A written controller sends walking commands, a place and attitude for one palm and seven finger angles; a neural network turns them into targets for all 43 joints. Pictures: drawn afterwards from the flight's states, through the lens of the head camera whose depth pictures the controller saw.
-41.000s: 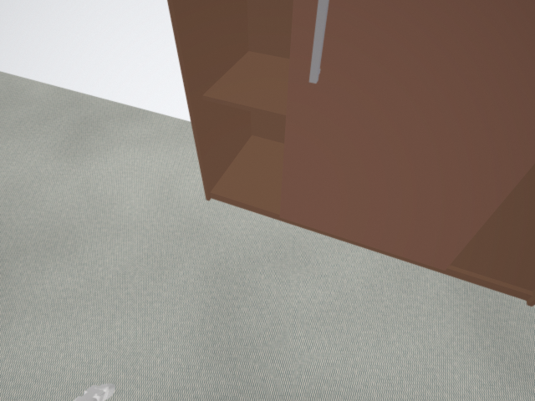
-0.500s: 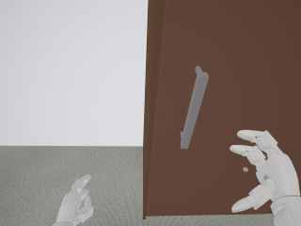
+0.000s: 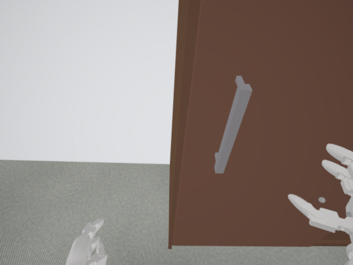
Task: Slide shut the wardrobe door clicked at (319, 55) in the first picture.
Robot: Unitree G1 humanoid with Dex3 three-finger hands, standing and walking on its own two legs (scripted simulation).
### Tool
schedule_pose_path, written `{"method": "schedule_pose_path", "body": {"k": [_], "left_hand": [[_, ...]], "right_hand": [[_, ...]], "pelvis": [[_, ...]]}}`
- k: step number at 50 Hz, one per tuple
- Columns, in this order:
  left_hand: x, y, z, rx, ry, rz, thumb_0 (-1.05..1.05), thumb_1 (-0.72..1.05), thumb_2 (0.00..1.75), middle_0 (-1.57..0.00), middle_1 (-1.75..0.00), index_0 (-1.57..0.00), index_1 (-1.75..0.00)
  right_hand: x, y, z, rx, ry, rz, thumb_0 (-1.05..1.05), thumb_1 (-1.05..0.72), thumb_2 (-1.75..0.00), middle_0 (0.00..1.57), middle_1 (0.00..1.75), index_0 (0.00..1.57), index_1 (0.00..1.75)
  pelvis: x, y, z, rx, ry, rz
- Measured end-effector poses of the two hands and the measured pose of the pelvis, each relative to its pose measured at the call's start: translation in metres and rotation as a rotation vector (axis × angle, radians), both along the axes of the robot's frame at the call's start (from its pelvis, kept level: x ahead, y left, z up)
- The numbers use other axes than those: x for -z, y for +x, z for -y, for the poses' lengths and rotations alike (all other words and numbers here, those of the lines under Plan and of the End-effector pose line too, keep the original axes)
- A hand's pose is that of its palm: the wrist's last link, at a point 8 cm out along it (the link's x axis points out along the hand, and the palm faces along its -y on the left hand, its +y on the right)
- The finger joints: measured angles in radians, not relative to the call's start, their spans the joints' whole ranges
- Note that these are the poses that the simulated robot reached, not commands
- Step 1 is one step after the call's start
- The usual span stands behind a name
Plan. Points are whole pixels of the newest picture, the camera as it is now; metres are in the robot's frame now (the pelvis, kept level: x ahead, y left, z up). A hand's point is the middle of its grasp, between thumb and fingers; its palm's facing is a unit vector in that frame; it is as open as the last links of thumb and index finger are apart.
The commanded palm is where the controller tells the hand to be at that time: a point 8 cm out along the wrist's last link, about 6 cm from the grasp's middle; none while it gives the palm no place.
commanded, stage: draw the hand back to the body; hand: right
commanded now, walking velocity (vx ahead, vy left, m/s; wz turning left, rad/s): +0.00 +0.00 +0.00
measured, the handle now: (227, 130) +0.38 -0.12 +0.14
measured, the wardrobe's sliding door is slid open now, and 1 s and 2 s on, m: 0.00 0.00 0.00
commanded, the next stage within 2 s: step back with the hand held close in 0.64 s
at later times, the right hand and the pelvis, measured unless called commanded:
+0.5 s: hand (337, 200) +0.19 -0.26 +0.17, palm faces +0.48 +0.81 -0.34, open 7.6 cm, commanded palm +0.14 -0.29 +0.18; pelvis +0.00 +0.00 +0.00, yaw +0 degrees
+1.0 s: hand (338, 199) +0.19 -0.27 +0.16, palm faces +0.39 +0.81 -0.45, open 7.4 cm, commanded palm +0.12 -0.31 +0.18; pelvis -0.03 -0.01 +0.01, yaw +2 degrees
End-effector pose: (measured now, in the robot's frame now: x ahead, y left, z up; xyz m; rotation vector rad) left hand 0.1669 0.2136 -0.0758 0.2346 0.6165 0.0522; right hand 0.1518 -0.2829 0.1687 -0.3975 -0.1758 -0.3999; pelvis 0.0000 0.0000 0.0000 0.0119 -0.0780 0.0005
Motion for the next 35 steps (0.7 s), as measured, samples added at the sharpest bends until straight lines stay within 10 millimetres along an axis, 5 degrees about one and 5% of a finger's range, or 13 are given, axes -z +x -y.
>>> {"method": "schedule_pose_path", "body": {"k": [19, 35], "left_hand": [[-0.011, 0.018, 0.000, 0.003, 0.001, 0.026, 0.01, 0.90, 0.90, -0.20, -0.30, -0.20, -0.30], [-0.009, 0.009, 0.000, -0.001, -0.002, 0.007, 0.01, 0.90, 0.90, -0.20, -0.30, -0.20, -0.30]], "right_hand": [[-0.010, -0.009, 0.020, 0.078, -0.026, 0.023, 0.01, -0.76, -0.84, 0.21, 0.38, 0.21, 0.37], [-0.010, -0.010, 0.014, 0.062, -0.020, 0.015, 0.01, -0.88, -0.90, 0.21, 0.31, 0.21, 0.30]], "pelvis": [[-0.003, 0.002, 0.000, -0.005, 0.000, 0.011], [-0.004, -0.001, -0.002, -0.006, 0.000, 0.018]]}}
